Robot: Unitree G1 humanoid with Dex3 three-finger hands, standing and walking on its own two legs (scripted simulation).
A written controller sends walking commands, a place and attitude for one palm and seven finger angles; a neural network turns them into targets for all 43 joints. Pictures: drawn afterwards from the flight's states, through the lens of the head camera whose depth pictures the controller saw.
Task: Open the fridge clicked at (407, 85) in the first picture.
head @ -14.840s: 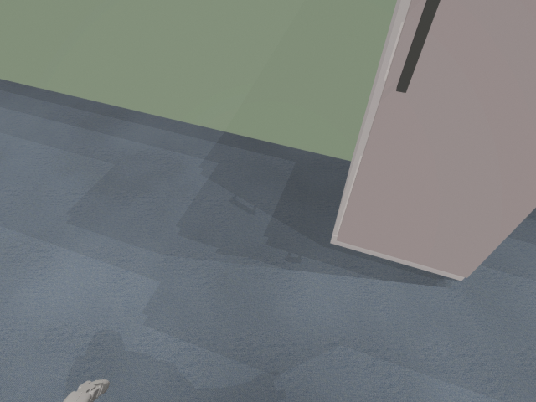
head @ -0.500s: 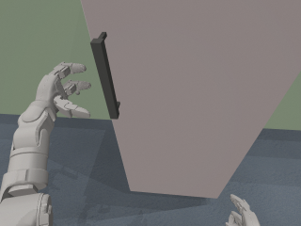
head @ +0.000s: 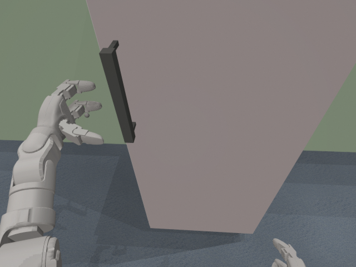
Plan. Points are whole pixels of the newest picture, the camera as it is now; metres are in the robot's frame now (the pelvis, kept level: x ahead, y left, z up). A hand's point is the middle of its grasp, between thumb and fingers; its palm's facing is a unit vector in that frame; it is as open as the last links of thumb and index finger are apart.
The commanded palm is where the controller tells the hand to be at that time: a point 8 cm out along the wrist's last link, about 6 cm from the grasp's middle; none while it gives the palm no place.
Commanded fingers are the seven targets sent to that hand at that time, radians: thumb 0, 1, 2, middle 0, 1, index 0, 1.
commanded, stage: move the hooked fingers beside the handle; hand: left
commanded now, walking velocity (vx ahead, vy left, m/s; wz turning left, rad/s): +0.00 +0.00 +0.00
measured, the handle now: (123, 97) +0.44 +0.16 +0.19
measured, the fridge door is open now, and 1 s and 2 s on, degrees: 0 0 0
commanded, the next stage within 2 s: none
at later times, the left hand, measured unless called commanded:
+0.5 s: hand (86, 103) +0.38 +0.21 +0.21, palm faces +0.03 -1.00 -0.02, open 14.0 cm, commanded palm +0.35 +0.26 +0.19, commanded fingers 0.00 -0.50 0.30 -0.30 -1.20 -0.30 -1.20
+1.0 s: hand (86, 116) +0.38 +0.22 +0.18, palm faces +0.05 -1.00 -0.04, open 14.0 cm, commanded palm +0.35 +0.27 +0.20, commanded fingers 0.00 -0.50 0.30 -0.30 -1.20 -0.30 -1.20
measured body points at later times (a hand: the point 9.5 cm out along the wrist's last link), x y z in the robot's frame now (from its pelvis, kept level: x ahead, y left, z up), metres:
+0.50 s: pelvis +0.00 +0.00 +0.00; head -0.02 -0.02 +0.45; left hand +0.37 +0.27 +0.22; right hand +0.16 -0.24 -0.09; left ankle +0.00 +0.10 -0.74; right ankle -0.01 -0.10 -0.74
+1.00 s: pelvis +0.00 +0.00 +0.00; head -0.01 -0.02 +0.45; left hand +0.37 +0.28 +0.18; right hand +0.16 -0.25 -0.09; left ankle +0.00 +0.10 -0.74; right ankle -0.01 -0.10 -0.74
